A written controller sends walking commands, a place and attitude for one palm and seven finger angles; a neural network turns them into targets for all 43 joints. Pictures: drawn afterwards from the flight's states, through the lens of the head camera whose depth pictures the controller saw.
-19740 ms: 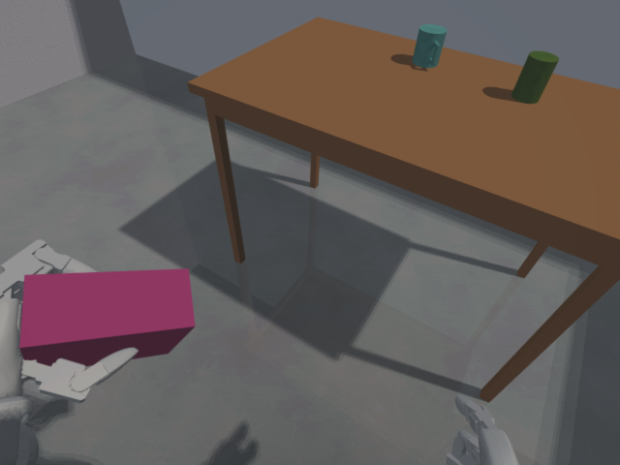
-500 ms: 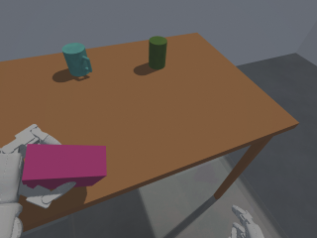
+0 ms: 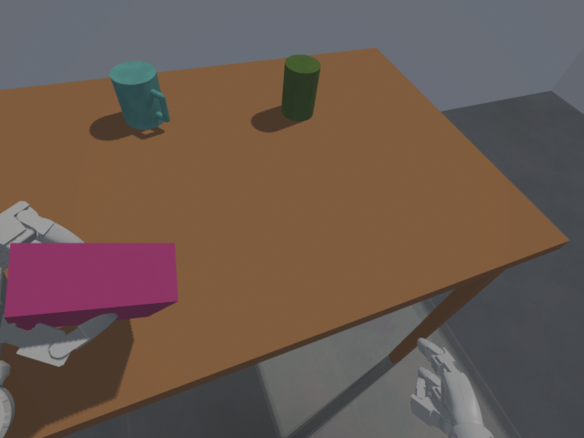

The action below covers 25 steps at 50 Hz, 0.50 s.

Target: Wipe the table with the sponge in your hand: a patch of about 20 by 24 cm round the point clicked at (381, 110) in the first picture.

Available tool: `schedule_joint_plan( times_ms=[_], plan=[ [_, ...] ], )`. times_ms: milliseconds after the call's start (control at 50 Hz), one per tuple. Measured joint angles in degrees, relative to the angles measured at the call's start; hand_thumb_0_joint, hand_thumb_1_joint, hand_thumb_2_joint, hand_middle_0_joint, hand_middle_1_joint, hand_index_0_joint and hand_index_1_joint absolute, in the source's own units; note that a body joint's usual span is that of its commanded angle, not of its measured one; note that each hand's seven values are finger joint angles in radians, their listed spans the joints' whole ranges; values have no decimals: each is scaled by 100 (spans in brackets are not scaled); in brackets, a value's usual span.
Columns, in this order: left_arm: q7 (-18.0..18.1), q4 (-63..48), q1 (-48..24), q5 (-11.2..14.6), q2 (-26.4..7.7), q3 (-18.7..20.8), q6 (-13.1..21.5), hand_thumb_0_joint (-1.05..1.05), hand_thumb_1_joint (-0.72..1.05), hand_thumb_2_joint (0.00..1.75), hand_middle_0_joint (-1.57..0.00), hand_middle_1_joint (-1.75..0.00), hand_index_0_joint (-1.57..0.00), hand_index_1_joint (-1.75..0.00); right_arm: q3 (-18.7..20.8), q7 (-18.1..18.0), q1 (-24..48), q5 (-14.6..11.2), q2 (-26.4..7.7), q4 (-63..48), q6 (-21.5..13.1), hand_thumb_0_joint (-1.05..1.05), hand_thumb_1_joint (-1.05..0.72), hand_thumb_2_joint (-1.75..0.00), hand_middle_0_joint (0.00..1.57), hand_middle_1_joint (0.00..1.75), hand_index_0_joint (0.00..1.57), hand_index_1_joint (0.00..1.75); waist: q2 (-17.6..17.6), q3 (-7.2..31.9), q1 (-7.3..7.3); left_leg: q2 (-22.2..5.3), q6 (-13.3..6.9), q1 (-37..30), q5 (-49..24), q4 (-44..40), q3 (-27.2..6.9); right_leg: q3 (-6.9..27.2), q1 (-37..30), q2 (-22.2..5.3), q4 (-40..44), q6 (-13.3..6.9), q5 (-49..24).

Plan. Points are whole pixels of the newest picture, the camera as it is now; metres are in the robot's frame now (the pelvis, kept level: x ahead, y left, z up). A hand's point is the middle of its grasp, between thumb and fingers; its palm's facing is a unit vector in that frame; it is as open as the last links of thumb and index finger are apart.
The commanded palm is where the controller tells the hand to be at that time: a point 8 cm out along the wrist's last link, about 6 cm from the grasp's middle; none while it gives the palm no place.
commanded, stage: come to a stop and stand still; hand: left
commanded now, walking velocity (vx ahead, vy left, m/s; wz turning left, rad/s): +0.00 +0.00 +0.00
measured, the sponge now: (118, 286) +0.24 +0.21 +0.12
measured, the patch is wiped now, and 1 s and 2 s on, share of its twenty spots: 0.00 0.00 0.00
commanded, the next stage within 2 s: look again from close up in 0.06 s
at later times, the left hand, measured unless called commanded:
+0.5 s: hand (67, 306) +0.19 +0.23 +0.16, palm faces +0.37 -0.85 -0.37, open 9.8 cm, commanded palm +0.14 +0.27 +0.18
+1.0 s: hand (109, 292) +0.21 +0.20 +0.16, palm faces +0.34 -0.86 -0.38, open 9.8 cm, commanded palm +0.15 +0.24 +0.18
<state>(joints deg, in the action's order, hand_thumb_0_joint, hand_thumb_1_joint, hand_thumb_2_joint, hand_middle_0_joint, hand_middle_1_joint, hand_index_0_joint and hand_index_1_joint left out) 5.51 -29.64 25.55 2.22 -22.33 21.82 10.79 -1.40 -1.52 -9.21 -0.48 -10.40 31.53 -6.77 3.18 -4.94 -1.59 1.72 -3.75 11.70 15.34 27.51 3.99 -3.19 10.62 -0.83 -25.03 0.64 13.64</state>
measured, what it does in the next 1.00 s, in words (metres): stands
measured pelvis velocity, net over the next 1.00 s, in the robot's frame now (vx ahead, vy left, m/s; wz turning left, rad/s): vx -0.01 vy -0.04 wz -0.01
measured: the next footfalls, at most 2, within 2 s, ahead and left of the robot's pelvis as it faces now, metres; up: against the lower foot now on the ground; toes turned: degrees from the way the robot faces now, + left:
none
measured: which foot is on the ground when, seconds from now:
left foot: down 0.00-1.00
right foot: down 0.00-1.00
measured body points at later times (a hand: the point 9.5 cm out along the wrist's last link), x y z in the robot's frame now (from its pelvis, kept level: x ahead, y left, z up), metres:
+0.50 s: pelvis -0.02 -0.01 +0.00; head +0.00 +0.01 +0.45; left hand +0.17 +0.27 +0.18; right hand +0.14 -0.24 -0.07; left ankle -0.01 +0.07 -0.74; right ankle +0.00 -0.13 -0.74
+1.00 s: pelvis -0.01 -0.04 +0.00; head +0.02 -0.02 +0.45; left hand +0.19 +0.25 +0.18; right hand +0.18 -0.25 -0.07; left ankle -0.01 +0.07 -0.74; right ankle +0.00 -0.13 -0.74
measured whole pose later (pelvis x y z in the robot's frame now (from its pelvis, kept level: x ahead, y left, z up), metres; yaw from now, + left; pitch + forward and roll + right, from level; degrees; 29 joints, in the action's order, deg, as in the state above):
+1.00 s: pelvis -0.01 -0.04 +0.00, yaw +0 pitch +0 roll -1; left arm 5.0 -29.9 24.8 3.9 -22.0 21.2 9.4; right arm -1.3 -1.1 -9.9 -0.6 -9.5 31.0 -5.5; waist 2.2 -4.5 -0.8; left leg -1.4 -0.6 13.2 13.6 26.8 3.0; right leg -4.1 11.9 2.3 -23.7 -2.5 11.9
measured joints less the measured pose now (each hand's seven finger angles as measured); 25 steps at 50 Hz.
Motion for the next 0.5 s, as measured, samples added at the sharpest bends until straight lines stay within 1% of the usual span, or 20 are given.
schedule_joint_plan(
  times_ms=[40,100,240,360,500],
  plan=[
    [34,-86,-51,-3,59,-48,5,-1,-47,102,-76,-136,-77,-135,10,-7,-27,3,-19,29,7,1,-90,-90,21,30,20,30,-30,-26,-41,3,2,-9,-18,3,-19,-20,-18,-4,1,-3,-10],
    [66,-112,-102,-12,128,-120,33,-1,-47,102,-76,-136,-77,-135,2,-15,-56,-7,-31,84,35,1,-90,-90,21,30,20,30,-106,-3,-65,-13,12,-10,-46,4,-37,-40,-43,13,42,-12,-55],
    [92,297,-104,4,215,-190,-42,-1,-47,102,-76,-136,-77,-135,-30,-78,-183,-24,-5,106,124,1,-90,-90,21,30,20,30,-251,147,9,-69,32,7,-159,-86,-38,-42,-62,75,224,-48,-226],
    [106,396,-118,-24,265,-259,-124,-1,-47,102,-76,-136,-77,-135,-18,-125,-301,-17,-50,143,93,1,-90,-90,21,30,20,30,-230,134,48,-90,47,48,-255,-147,-47,-54,-26,99,293,-79,-320],
    [106,164,-34,-25,178,-236,4,-1,-47,102,-76,-136,-77,-135,42,-132,-338,-13,-128,206,20,1,-90,-90,21,30,20,30,-226,142,89,-96,61,73,-281,-159,-53,-59,5,105,291,-94,-335]
  ],
)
